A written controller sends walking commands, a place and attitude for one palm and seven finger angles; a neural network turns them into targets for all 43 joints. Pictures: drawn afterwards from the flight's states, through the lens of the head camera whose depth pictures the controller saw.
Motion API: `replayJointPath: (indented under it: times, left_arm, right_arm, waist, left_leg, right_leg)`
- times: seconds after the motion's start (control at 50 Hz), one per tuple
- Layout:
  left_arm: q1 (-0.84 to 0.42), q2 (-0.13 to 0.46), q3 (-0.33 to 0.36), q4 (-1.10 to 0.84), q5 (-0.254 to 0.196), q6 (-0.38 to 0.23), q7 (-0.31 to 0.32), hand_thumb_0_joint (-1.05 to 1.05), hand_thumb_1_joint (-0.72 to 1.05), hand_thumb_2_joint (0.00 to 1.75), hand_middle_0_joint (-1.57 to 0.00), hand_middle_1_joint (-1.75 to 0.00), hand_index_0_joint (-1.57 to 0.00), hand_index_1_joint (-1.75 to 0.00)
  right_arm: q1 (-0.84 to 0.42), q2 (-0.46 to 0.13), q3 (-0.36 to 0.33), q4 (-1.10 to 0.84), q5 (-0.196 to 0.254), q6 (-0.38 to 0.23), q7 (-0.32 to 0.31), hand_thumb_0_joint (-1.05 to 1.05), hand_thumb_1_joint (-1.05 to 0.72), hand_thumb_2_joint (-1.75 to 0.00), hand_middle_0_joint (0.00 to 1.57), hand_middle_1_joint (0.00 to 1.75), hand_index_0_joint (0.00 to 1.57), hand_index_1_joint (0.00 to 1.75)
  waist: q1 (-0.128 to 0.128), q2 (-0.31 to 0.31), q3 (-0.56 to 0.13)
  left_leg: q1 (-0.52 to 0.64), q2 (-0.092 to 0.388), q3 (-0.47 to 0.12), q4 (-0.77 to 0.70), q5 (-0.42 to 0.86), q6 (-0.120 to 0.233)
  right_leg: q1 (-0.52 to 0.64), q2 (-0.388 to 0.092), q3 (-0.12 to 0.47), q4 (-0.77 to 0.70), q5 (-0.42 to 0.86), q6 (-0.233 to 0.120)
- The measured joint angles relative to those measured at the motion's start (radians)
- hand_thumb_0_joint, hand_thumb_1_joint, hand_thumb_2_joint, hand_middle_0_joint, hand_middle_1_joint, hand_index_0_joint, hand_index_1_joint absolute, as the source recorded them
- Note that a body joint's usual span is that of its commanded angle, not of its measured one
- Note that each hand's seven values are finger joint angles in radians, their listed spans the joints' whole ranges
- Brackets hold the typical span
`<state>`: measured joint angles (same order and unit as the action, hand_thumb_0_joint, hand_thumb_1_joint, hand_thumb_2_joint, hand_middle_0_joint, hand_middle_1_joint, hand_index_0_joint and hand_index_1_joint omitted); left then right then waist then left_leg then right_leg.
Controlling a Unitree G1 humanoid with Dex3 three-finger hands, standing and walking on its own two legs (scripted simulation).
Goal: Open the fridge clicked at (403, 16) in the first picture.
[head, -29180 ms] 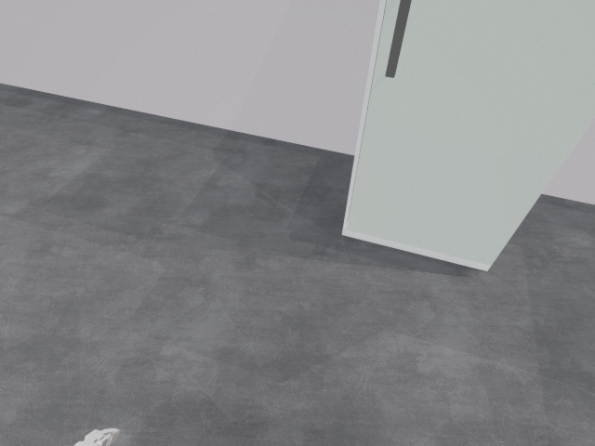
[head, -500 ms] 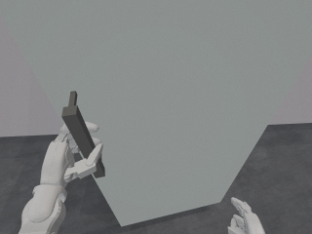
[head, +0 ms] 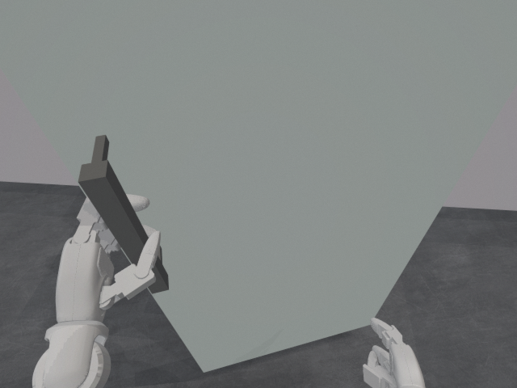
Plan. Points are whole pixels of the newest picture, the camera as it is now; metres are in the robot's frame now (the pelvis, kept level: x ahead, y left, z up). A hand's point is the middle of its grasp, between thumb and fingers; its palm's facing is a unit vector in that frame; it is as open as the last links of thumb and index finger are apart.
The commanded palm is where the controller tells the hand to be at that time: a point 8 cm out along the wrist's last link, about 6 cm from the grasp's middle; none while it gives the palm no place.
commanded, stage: walk backward, drawing the door open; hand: left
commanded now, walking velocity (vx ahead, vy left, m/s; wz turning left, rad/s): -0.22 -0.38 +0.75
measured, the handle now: (134, 224) +0.28 +0.17 +0.17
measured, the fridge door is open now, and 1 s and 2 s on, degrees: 20 72 88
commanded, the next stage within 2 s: stop walking and hold the door back in 1.16 s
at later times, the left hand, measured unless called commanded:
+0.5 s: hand out of the picture +0.06 +0.02 +0.16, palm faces +0.50 -0.82 -0.27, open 7.2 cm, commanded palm +0.01 +0.05 +0.16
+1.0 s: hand out of the picture -0.08 -0.23 +0.16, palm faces +0.81 -0.52 -0.28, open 7.4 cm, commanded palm -0.13 -0.22 +0.16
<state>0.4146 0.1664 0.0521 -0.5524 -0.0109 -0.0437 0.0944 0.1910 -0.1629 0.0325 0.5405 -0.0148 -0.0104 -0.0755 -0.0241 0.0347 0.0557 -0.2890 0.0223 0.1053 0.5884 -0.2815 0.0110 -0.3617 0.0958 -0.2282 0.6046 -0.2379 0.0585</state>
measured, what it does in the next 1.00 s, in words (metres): steps to the right, turning left: right foot, then left foot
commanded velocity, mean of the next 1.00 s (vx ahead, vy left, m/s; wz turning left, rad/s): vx -0.20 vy -0.34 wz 0.75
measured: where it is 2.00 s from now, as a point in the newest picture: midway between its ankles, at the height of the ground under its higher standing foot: outside the picture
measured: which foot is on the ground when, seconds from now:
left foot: down 0.00-0.26, up 0.28-0.42, down 0.44-0.74, up 0.76-1.00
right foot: up 0.00-0.22, down 0.24-0.44, up 0.46-0.74, down 0.76-1.00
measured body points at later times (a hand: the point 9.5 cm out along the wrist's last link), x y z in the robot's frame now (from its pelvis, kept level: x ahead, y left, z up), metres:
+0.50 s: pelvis -0.10 -0.22 +0.00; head -0.07 -0.21 +0.45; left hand +0.03 +0.06 +0.17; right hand +0.15 -0.36 -0.09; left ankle -0.10 -0.09 -0.72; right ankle -0.07 -0.28 -0.66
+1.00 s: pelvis -0.10 -0.50 +0.01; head -0.09 -0.48 +0.46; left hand -0.12 -0.20 +0.18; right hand +0.19 -0.52 -0.08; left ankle -0.18 -0.48 -0.70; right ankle +0.00 -0.49 -0.72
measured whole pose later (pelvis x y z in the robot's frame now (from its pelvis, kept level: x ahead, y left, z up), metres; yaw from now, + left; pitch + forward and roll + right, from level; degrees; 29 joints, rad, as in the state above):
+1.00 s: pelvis -0.10 -0.50 +0.01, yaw +52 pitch -1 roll +0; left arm 0.38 0.27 0.08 -0.54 0.00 -0.12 0.02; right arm 0.22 -0.18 -0.04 0.62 -0.03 -0.14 -0.11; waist -0.01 -0.01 0.06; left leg -0.26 0.00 0.14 0.78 -0.53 -0.02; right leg -0.33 -0.03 -0.20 0.56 -0.21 -0.08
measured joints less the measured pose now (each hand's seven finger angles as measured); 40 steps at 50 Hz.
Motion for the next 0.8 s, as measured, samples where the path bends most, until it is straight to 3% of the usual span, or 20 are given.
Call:
replayJointPath:
  times: [0.02,0.06,0.1,0.18,0.24,0.26,0.3,0.36,0.4,0.42,0.44,0.46,0.48,0.52,0.56,0.64,0.7,0.74,0.76,0.8]
  left_arm:
    - [-0.015,0.014,0.002,-0.005,0.005,-0.008,0.004,-0.07,0.60,0.75,-0.43,-1.39,-0.20,-1.33]
    - [-0.045,0.046,-0.004,0.013,0.018,-0.011,0.008,-0.07,0.60,0.74,-0.43,-1.40,-0.19,-1.33]
    - [-0.046,0.053,-0.020,0.021,0.028,0.002,0.009,-0.07,0.60,0.73,-0.44,-1.40,-0.19,-1.33]
    - [-0.027,0.065,-0.033,0.009,0.032,0.000,0.021,-0.06,0.60,0.74,-0.43,-1.38,-0.21,-1.33]
    - [-0.031,0.089,0.007,-0.016,0.010,-0.017,0.026,-0.07,0.59,0.75,-0.43,-1.38,-0.20,-1.33]
    - [-0.043,0.077,0.018,-0.013,0.006,-0.025,0.026,-0.07,0.59,0.76,-0.43,-1.39,-0.20,-1.33]
    - [-0.059,0.067,0.022,-0.006,-0.001,-0.018,0.018,-0.06,0.59,0.77,-0.44,-1.39,-0.20,-1.34]
    - [-0.049,0.076,0.009,0.013,0.001,-0.018,-0.006,-0.07,0.58,0.75,-0.45,-1.39,-0.22,-1.34]
    - [-0.036,0.075,0.009,0.016,0.002,-0.030,-0.027,-0.07,0.57,0.74,-0.45,-1.40,-0.23,-1.33]
    - [-0.031,0.074,0.013,0.012,-0.001,-0.038,-0.036,-0.07,0.57,0.74,-0.45,-1.40,-0.23,-1.33]
    - [-0.025,0.072,0.020,0.001,-0.008,-0.049,-0.040,-0.08,0.56,0.74,-0.45,-1.40,-0.23,-1.33]
    - [-0.039,0.077,0.031,0.005,-0.013,-0.064,-0.042,-0.08,0.56,0.74,-0.45,-1.40,-0.22,-1.32]
    - [-0.064,0.087,0.043,0.023,-0.007,-0.078,-0.042,-0.09,0.55,0.74,-0.45,-1.40,-0.22,-1.32]
    - [-0.099,0.096,0.058,0.060,0.009,-0.083,-0.038,-0.09,0.55,0.74,-0.46,-1.40,-0.22,-1.33]
    - [-0.114,0.092,0.063,0.077,0.018,-0.061,-0.036,-0.08,0.56,0.74,-0.46,-1.40,-0.21,-1.33]
    - [-0.120,0.095,0.068,0.087,0.021,-0.031,-0.023,-0.07,0.58,0.74,-0.44,-1.39,-0.20,-1.34]
    - [-0.130,0.113,0.069,0.093,0.007,-0.009,-0.021,-0.08,0.58,0.75,-0.44,-1.39,-0.19,-1.33]
    - [-0.150,0.130,0.076,0.092,0.001,0.004,-0.018,-0.09,0.57,0.76,-0.44,-1.39,-0.19,-1.32]
    - [-0.162,0.136,0.087,0.081,0.002,0.010,-0.014,-0.10,0.56,0.76,-0.44,-1.39,-0.18,-1.31]
    - [-0.175,0.086,0.091,0.081,0.023,0.002,-0.016,-0.11,0.55,0.77,-0.44,-1.40,-0.18,-1.30]
  right_arm:
    - [0.005,0.006,-0.007,-0.007,-0.013,-0.014,-0.002,0.01,-0.91,-0.90,0.20,0.30,0.21,0.29]
    - [0.010,0.020,-0.019,0.015,-0.021,-0.009,0.003,0.01,-0.91,-0.90,0.20,0.30,0.21,0.29]
    - [0.024,0.015,-0.024,0.044,-0.022,-0.014,0.012,0.01,-0.91,-0.90,0.20,0.30,0.21,0.29]
    - [0.043,0.013,-0.035,0.077,-0.019,-0.066,0.021,0.01,-0.90,-0.90,0.20,0.30,0.21,0.29]
    - [0.037,0.027,-0.039,0.078,-0.012,-0.100,0.027,0.01,-0.90,-0.90,0.20,0.30,0.21,0.30]
    - [0.018,0.019,-0.044,0.086,-0.007,-0.103,0.026,0.01,-0.90,-0.90,0.20,0.30,0.21,0.30]
    - [-0.003,0.001,-0.058,0.113,-0.002,-0.099,0.018,0.01,-0.90,-0.90,0.20,0.30,0.21,0.30]
    - [0.008,-0.014,-0.072,0.153,-0.001,-0.098,-0.006,0.01,-0.90,-0.90,0.20,0.30,0.21,0.30]
    - [0.020,-0.018,-0.067,0.148,-0.009,-0.105,-0.025,0.02,-0.91,-0.90,0.20,0.30,0.21,0.29]
    - [0.024,-0.021,-0.060,0.135,-0.012,-0.114,-0.033,0.02,-0.91,-0.90,0.20,0.30,0.21,0.29]
    - [0.023,-0.030,-0.055,0.114,-0.016,-0.128,-0.038,0.02,-0.91,-0.90,0.20,0.30,0.21,0.29]
    - [0.010,-0.025,-0.060,0.108,-0.024,-0.145,-0.040,0.02,-0.91,-0.90,0.20,0.30,0.21,0.29]
    - [-0.008,-0.010,-0.063,0.114,-0.034,-0.154,-0.035,0.02,-0.91,-0.90,0.20,0.30,0.20,0.29]
    - [-0.026,0.011,-0.048,0.119,-0.043,-0.151,-0.012,0.01,-0.91,-0.90,0.19,0.30,0.20,0.29]
    - [-0.026,0.019,-0.037,0.109,-0.048,-0.154,-0.001,0.01,-0.91,-0.90,0.20,0.30,0.21,0.29]
    - [-0.006,0.022,-0.035,0.081,-0.031,-0.155,0.008,0.01,-0.90,-0.90,0.20,0.30,0.21,0.30]
    - [0.022,0.022,-0.046,0.067,-0.015,-0.149,0.008,0.01,-0.90,-0.90,0.20,0.30,0.21,0.30]
    - [0.035,0.023,-0.053,0.069,-0.008,-0.152,0.008,0.01,-0.90,-0.90,0.20,0.30,0.21,0.30]
    - [0.031,0.022,-0.054,0.075,-0.003,-0.157,0.007,0.01,-0.90,-0.90,0.20,0.30,0.21,0.30]
    - [-0.018,-0.015,-0.071,0.129,-0.008,-0.155,0.002,0.01,-0.90,-0.90,0.20,0.30,0.21,0.30]
  waist:
    - [-0.016,-0.008,0.003]
    - [-0.029,-0.032,0.017]
    - [-0.029,-0.016,0.000]
    - [-0.009,0.019,-0.024]
    - [0.003,-0.013,-0.037]
    - [0.004,0.003,-0.017]
    - [-0.013,0.024,0.013]
    - [0.003,-0.001,-0.012]
    - [0.010,-0.023,-0.025]
    - [0.009,-0.030,-0.028]
    - [0.012,-0.019,-0.027]
    - [0.008,-0.019,-0.012]
    - [0.005,-0.036,0.019]
    - [0.005,-0.053,0.064]
    - [-0.003,-0.033,0.083]
    - [0.002,0.009,0.087]
    - [-0.006,0.036,0.055]
    - [-0.011,0.026,0.023]
    - [0.000,-0.002,0.009]
    - [0.021,0.012,0.036]
  left_leg:
    - [-0.025,0.003,-0.027,-0.003,0.085,0.007]
    - [-0.050,-0.003,-0.079,0.027,0.104,-0.008]
    - [-0.067,0.019,-0.139,-0.003,0.117,-0.025]
    - [-0.108,0.081,-0.241,-0.121,0.208,-0.078]
    - [-0.178,0.077,-0.293,-0.154,0.205,-0.108]
    - [-0.205,0.083,-0.317,-0.125,0.150,-0.099]
    - [-0.252,0.063,-0.295,0.032,0.021,-0.083]
    - [-0.264,0.004,-0.165,0.342,-0.143,-0.054]
    - [-0.189,-0.013,-0.071,0.318,-0.127,-0.047]
    - [-0.128,-0.021,-0.035,0.219,-0.070,-0.046]
    - [-0.059,-0.017,-0.029,0.090,0.069,-0.023]
    - [-0.037,-0.017,-0.041,0.040,0.042,0.005]
    - [-0.032,-0.023,-0.056,0.037,0.024,0.011]
    - [-0.003,-0.014,-0.099,-0.015,0.056,-0.012]
    - [0.015,0.021,-0.164,-0.086,0.126,-0.045]
    - [0.002,0.112,-0.235,-0.157,0.178,-0.077]
    - [-0.075,0.169,-0.269,-0.154,0.151,-0.094]
    - [-0.168,0.175,-0.276,-0.098,0.048,-0.089]
    - [-0.230,0.152,-0.266,-0.015,-0.057,-0.083]
    - [-0.335,0.090,-0.286,0.366,-0.211,-0.072]
  right_leg:
    - [-0.064,-0.001,0.036,0.179,-0.087,0.006]
    - [-0.117,-0.006,0.150,0.450,-0.155,0.003]
    - [-0.103,-0.016,0.222,0.525,-0.163,0.008]
    - [0.069,-0.056,0.262,0.221,-0.213,0.007]
    - [0.209,-0.080,0.232,-0.086,-0.195,-0.014]
    - [0.204,-0.063,0.208,-0.100,-0.146,-0.036]
    - [0.197,-0.055,0.148,-0.066,-0.127,-0.074]
    - [0.179,-0.085,0.102,-0.029,-0.146,-0.104]
    - [0.164,-0.102,0.078,-0.011,-0.149,-0.118]
    - [0.134,-0.110,0.063,0.034,-0.151,-0.122]
    - [0.076,-0.107,0.052,0.130,-0.146,-0.108]
    - [0.005,-0.096,0.075,0.267,-0.201,-0.073]
    - [-0.052,-0.082,0.124,0.397,-0.246,-0.049]
    - [-0.139,-0.048,0.190,0.550,-0.252,-0.018]
    - [-0.202,-0.041,0.208,0.582,-0.198,0.006]
    - [-0.181,-0.084,0.244,0.415,-0.081,0.014]
    - [-0.053,-0.089,0.235,0.279,-0.140,0.019]
    - [0.070,-0.087,0.217,0.129,-0.183,0.008]
    - [0.100,-0.101,0.221,0.047,-0.154,-0.012]
    - [0.050,-0.103,0.199,0.122,-0.123,-0.051]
